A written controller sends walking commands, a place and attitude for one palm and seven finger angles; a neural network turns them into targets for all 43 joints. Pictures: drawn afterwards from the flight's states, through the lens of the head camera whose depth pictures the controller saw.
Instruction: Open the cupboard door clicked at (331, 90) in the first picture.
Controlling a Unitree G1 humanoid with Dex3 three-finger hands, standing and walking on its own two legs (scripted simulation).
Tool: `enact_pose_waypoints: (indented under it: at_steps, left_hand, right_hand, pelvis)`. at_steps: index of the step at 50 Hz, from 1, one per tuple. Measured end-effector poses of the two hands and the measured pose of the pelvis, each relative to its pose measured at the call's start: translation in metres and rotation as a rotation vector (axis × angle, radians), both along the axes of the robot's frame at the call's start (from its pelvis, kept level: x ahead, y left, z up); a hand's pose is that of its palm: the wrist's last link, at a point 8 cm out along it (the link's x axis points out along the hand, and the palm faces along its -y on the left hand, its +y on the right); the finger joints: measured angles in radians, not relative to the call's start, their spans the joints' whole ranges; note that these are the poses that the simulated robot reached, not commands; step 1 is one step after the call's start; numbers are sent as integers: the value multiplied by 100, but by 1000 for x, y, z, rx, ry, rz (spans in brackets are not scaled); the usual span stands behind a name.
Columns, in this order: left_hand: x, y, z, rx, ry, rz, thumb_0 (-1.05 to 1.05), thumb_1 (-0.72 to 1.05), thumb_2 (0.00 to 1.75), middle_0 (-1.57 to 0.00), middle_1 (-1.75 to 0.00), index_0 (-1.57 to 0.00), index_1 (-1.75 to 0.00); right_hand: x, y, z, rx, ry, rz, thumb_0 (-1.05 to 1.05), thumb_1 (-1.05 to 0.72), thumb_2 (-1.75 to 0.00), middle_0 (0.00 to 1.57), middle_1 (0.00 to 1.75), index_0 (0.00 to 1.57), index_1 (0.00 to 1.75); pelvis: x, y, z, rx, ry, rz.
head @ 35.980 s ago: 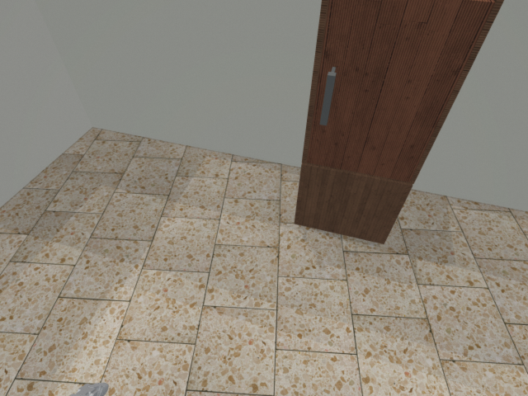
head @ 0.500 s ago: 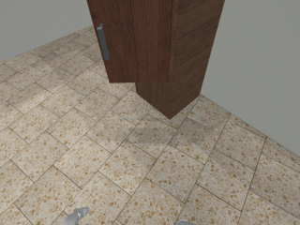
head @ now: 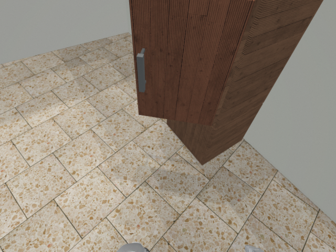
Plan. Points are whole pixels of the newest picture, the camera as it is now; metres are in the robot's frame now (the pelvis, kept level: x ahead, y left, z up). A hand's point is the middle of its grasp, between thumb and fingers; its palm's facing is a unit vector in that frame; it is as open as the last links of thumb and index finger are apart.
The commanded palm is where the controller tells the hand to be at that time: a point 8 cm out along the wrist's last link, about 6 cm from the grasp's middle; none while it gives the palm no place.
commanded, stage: take the last steps up to it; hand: left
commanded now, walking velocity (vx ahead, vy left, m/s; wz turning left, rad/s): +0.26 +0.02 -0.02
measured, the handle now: (142, 70) +0.75 +0.19 -0.03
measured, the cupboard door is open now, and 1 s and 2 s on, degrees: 47 47 47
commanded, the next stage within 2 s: come to a stop and stand still in 0.32 s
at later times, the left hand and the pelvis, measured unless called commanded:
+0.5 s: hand (114, 203) +0.26 +0.19 -0.15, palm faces -0.07 -0.97 -0.23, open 7.4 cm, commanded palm none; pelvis +0.15 +0.01 +0.00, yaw -3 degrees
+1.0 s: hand (100, 230) +0.19 +0.21 -0.17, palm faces +0.03 -0.97 -0.24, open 7.4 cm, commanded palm none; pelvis +0.16 +0.01 +0.00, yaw -2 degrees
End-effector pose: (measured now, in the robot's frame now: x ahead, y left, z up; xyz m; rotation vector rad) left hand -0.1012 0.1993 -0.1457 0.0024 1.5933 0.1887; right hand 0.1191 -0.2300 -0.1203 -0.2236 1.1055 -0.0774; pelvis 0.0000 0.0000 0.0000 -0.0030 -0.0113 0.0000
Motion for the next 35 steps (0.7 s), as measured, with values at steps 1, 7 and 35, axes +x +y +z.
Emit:
enact_pose_waypoints:
  at_steps: [1, 7, 35]
  left_hand:
    - [4, 3, -5, -11, 20, 3, 0, 91, 89, -20, -29, -20, -30]
    - [85, 34, -7, 2, -52, -44, 1, 91, 89, -20, -29, -20, -30]
    - [367, 12, 17, 88, -406, -184, -2, 93, 89, -20, -29, -20, -30]
  right_hand:
    - [13, 6, -3, -8, -24, 5, 1, -91, -90, 19, 30, 19, 29]
    - [22, 31, -4, -6, 6, -40, 0, -91, -90, 19, 30, 19, 29]
    - [14, 17, -19, 55, 376, -226, 1, -91, -90, 20, 30, 19, 29]
  pelvis:
    - [9, 6, -5, -7, 1, -2]
    - [45, 26, -1, 11, -8, -24]
    - [169, -1, 8, 21, 4, -22]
